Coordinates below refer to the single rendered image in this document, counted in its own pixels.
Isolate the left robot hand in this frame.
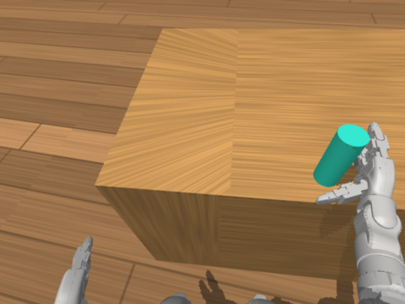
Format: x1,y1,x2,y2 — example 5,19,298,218
54,236,93,304

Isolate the can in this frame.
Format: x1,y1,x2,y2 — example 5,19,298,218
313,124,370,187

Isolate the right robot arm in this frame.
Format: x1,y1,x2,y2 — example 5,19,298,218
354,194,405,304

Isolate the right robot hand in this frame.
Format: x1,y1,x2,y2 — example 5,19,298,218
316,122,395,205

